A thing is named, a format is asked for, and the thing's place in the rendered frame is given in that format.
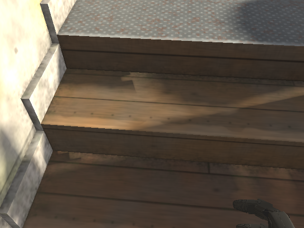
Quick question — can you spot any robot right hand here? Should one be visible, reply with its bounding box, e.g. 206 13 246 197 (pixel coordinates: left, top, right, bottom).
233 199 295 228

